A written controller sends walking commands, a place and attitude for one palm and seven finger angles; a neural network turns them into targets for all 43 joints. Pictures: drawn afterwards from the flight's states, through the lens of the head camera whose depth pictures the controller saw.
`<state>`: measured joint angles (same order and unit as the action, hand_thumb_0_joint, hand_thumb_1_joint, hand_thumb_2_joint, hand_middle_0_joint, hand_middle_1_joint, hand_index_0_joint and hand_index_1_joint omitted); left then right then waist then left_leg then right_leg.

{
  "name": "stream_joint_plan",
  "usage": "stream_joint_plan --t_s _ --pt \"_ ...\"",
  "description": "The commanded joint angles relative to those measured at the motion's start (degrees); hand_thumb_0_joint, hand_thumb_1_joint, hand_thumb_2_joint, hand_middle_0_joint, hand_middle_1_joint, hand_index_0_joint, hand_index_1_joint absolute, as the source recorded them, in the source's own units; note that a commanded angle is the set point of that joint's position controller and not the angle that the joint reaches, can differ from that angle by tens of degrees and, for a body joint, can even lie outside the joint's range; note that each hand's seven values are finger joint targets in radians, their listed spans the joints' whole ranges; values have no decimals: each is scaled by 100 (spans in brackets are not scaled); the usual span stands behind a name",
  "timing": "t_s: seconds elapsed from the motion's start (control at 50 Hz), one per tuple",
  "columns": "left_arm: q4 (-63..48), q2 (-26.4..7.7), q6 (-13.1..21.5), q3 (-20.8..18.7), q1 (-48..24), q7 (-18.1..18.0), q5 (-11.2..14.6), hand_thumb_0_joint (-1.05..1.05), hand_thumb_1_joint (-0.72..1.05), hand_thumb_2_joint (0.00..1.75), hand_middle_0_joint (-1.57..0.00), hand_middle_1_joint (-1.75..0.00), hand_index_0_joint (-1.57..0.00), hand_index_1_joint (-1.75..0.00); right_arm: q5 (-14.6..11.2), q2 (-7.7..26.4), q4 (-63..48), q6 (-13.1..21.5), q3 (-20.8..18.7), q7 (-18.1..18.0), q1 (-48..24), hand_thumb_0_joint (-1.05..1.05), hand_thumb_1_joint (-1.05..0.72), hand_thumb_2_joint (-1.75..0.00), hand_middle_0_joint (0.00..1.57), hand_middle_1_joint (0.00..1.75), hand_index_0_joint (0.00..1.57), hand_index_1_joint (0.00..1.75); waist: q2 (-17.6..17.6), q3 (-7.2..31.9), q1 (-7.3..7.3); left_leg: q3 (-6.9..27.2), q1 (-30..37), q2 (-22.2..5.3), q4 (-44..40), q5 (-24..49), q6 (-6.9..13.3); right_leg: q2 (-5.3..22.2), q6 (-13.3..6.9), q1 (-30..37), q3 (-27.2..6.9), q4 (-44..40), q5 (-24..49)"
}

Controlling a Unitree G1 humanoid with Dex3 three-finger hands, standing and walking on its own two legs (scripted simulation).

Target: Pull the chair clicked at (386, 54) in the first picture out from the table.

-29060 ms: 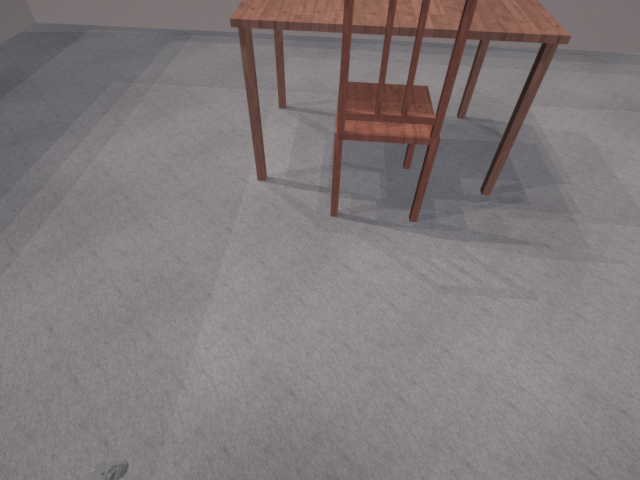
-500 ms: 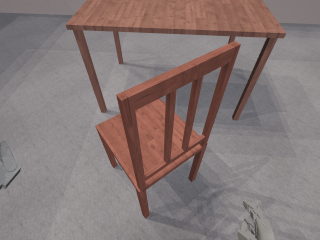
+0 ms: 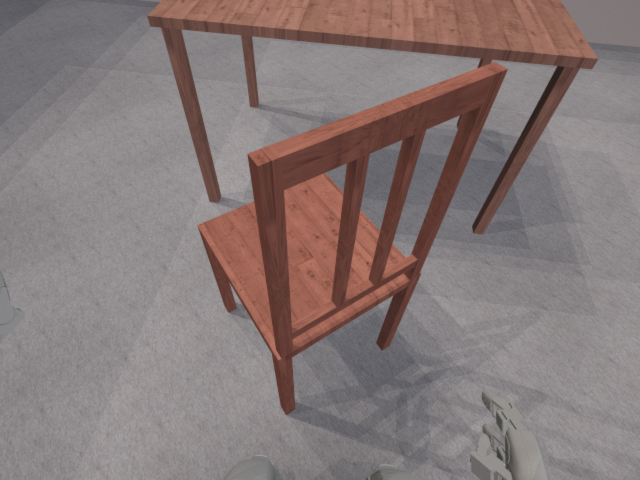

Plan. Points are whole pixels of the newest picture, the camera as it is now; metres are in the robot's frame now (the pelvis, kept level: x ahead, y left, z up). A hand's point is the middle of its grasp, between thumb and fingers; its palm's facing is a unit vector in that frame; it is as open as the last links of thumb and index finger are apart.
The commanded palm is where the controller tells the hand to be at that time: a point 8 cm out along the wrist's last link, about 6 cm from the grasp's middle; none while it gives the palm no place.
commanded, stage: step back with the hand held close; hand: left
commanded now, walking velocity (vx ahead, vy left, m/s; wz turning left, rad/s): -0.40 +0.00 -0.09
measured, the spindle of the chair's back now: (346, 244) +0.47 -0.02 -0.03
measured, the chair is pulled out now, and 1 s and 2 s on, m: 0.50 0.50 0.50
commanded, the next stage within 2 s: stop stepping back and stand still in 0.56 s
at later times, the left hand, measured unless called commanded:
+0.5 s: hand (11, 344) +0.19 +0.25 +0.19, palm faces +0.38 -0.78 -0.50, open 7.4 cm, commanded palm +0.12 +0.30 +0.20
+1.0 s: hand out of the picture +0.11 +0.25 +0.18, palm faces +0.36 -0.84 -0.41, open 7.4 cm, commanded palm +0.05 +0.29 +0.20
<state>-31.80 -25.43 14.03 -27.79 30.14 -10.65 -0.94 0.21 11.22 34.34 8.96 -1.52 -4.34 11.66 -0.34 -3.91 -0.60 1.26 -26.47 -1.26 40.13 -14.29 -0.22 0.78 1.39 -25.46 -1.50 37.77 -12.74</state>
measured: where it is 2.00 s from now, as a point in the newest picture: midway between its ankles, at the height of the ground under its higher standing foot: outside the picture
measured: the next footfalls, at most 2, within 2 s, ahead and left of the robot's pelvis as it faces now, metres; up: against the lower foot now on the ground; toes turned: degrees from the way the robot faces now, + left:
right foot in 0.34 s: +0.00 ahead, -0.13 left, +0.00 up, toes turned +2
left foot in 0.52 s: +0.03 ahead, +0.11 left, +0.00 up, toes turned -1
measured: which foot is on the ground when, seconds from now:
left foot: down 0.00-0.38, up 0.40-0.50, down 0.52-0.80, up 0.82-0.98, down 1.00-1.00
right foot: down 0.00-0.20, up 0.22-0.32, down 0.34-0.56, up 0.58-0.78, down 0.80-1.00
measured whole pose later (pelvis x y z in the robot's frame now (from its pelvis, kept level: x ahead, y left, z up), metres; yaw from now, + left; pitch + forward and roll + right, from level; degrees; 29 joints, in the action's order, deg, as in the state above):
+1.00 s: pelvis -0.12 +0.01 +0.02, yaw -6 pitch +0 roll -1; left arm -24.2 -21.0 9.4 -21.5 30.1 -9.6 1.4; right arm -0.1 14.2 38.5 7.4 -0.9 -4.8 17.3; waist 0.8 3.0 -1.2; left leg -0.3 -14.6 -1.8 30.2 -17.5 1.7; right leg 0.1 0.0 -14.6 2.5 29.7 -14.7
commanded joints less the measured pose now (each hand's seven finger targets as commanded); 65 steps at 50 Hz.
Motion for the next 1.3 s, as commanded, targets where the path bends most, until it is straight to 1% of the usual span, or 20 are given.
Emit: stream_joint_plan --t_s 0.0,0.06,0.1,0.14,0.2,0.3,0.34,0.38,0.44,0.48,0.54,0.64,0.74,0.78,0.8,0.92,0.98,1.02,1.18,1.28 --pt "-1108 -1077 384 -811 -131 -72 118 0 90 90 -20 -30 -20 -30 12 773 -748 330 -348 -52 -339 0 -90 -90 20 30 20 30 -96 900 -26 302 -544 -247 -814 -1392 230 749 -510 1045 -1239 -840 1105" --pt "-1100 -1127 298 -741 -41 -93 206 0 90 90 -20 -30 -20 -30 54 641 -604 239 -355 -4 -373 0 -90 -90 20 30 20 30 -730 1203 -30 -3 682 60 159 -855 26 1475 -870 192 -1607 -1774 519" --pt "-1137 -1116 285 -769 114 -107 201 0 90 90 -20 -30 -20 -30 51 639 -604 156 -334 7 -445 0 -90 -90 20 30 20 30 -661 1305 -22 93 931 -74 -378 -380 82 1296 -762 283 -1179 -1518 784" --pt "-1158 -1036 325 -740 211 -77 199 0 90 90 -20 -30 -20 -30 19 745 -700 129 -345 -47 -572 0 -90 -90 20 30 20 30 58 1128 -14 515 730 -514 -1314 -469 282 577 -387 274 -684 -971 161" --pt "-1092 -828 419 -834 106 -7 90 0 90 90 -20 -30 -20 -30 -13 989 -882 267 -384 -119 -634 0 -90 -90 20 30 20 30 1914 840 -16 1482 -2018 -1732 -3051 -3188 889 -457 20 2234 73 1366 -455" --pt "-1004 -905 505 -727 107 162 204 0 90 90 -20 -30 -20 -30 8 879 -681 475 -405 -3 -386 0 -90 -90 20 30 20 30 1087 895 117 752 2 -1145 -1679 -578 579 -178 -179 1192 -28 -508 -429" --pt "-1048 -1043 577 -581 -269 161 186 0 90 90 -20 -30 -20 -30 56 678 -565 473 -309 8 -401 0 -90 -90 20 30 20 30 -21 956 30 81 668 -407 -580 320 150 757 -441 731 -1340 -1498 2041" --pt "-917 -1092 434 -421 -523 99 178 0 90 90 -20 -30 -20 -30 -7 677 -549 352 -382 -41 -471 0 -90 -90 20 30 20 30 -986 1555 77 -370 674 101 166 114 -76 1395 -555 1390 -1690 -1457 4530" --pt "-690 -1096 238 -557 -87 107 170 0 90 90 -20 -30 -20 -30 31 500 -617 171 -258 -50 -613 0 -90 -90 20 30 20 30 -837 1176 83 -52 550 7 49 -453 -11 1490 -873 1275 -1442 -1446 3910" --pt "-779 -1022 222 -552 100 118 195 0 90 90 -20 -30 -20 -30 21 615 -654 42 -233 -110 -635 0 -90 -90 20 30 20 30 -511 1292 32 -98 1169 -219 -1415 1418 67 947 -522 1340 -891 -812 3837" --pt "-1053 -1113 302 -623 446 192 258 0 90 90 -20 -30 -20 -30 17 704 -872 37 -337 -82 -639 0 -90 -90 20 30 20 30 1368 1935 198 788 2582 -1681 -1817 4983 606 -132 -106 401 -125 564 -667" --pt "-1253 -910 155 -391 336 191 313 0 90 90 -20 -30 -20 -30 36 790 -757 271 -332 71 -495 0 -90 -90 20 30 20 30 1267 1463 159 436 2156 -1642 -2027 4107 729 -128 -99 533 150 687 -1136" --pt "-744 -985 -118 -437 549 124 378 0 90 90 -20 -30 -20 -30 -60 809 -970 126 -230 46 -507 0 -90 -90 20 30 20 30 746 781 100 -10 263 -684 -2154 -1633 208 54 -261 1986 283 -1745 -779" --pt "-671 -1257 -127 -555 112 80 402 0 90 90 -20 -30 -20 -30 -25 687 -869 87 -160 2 -435 0 -90 -90 20 30 20 30 -882 515 17 -323 693 56 277 -923 -101 1512 -1042 402 -1910 -3198 -2171" --pt "-552 -1115 -210 -399 -215 47 395 0 90 90 -20 -30 -20 -30 -48 627 -715 132 -116 -17 -384 0 -90 -90 20 30 20 30 -1181 605 -2 -118 760 47 1038 -794 -93 1845 -1196 -23 -2194 -3211 -2715" --pt "-369 -832 -103 -46 -585 -9 242 0 90 90 -20 -30 -20 -30 -57 810 -617 212 -99 -143 -508 0 -90 -90 20 30 20 30 -80 444 -41 -216 1465 -66 -1356 -528 201 1009 -625 471 -618 -2082 -1534" --pt "-770 -901 72 -199 -279 17 211 0 90 90 -20 -30 -20 -30 -70 962 -733 254 -125 -93 -408 0 -90 -90 20 30 20 30 714 617 88 780 1319 -662 -2200 -171 510 196 -262 1007 -121 -991 -420" --pt "-796 -995 84 -367 -148 56 157 0 90 90 -20 -30 -20 -30 -52 846 -693 263 -75 -68 -441 0 -90 -90 20 30 20 30 1681 420 35 1195 514 -868 -2929 -1871 577 -10 -119 1270 195 -445 -766" --pt "-42 -752 159 -246 -97 135 224 0 90 90 -20 -30 -20 -30 -30 787 -459 342 -169 49 -278 0 -90 -90 20 30 20 30 -490 389 -7 11 906 -62 -1108 -588 205 640 -502 987 -1010 -2189 -937" --pt "-249 -717 104 -144 -459 129 210 0 90 90 -20 -30 -20 -30 -15 783 -478 305 -102 -1 -450 0 -90 -90 20 30 20 30 235 431 24 188 1334 -279 -1797 -352 261 335 -340 979 -566 -1832 -579"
